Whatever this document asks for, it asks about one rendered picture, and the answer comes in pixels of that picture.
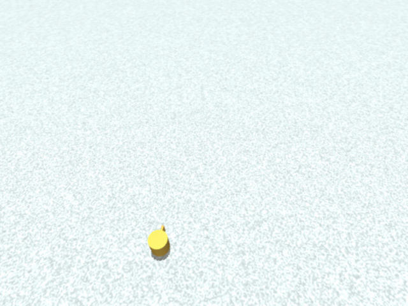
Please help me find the mug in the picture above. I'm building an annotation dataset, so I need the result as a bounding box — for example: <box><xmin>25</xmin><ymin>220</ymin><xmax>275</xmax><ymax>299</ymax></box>
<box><xmin>148</xmin><ymin>225</ymin><xmax>170</xmax><ymax>256</ymax></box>

